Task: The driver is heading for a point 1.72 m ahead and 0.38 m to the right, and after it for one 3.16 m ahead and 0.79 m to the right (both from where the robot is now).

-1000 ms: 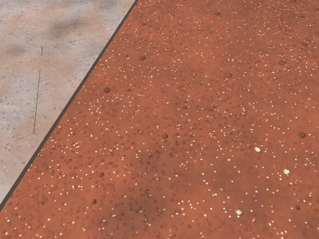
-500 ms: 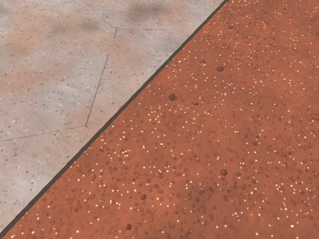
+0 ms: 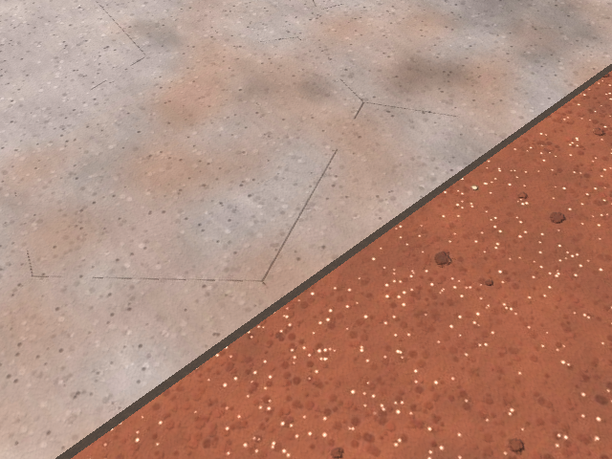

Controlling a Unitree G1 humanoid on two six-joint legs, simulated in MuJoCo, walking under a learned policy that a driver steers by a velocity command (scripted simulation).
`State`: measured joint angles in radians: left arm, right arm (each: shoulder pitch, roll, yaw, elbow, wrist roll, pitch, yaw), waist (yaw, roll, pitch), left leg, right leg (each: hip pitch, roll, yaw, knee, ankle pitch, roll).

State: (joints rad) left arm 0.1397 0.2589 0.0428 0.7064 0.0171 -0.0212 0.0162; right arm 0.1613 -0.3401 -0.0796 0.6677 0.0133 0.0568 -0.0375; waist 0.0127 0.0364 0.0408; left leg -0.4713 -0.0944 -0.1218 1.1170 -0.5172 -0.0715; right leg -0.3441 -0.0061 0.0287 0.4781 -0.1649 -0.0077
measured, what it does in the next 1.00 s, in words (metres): walks ahead: left foot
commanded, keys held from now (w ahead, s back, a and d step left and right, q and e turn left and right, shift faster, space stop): no key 0.62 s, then w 0.38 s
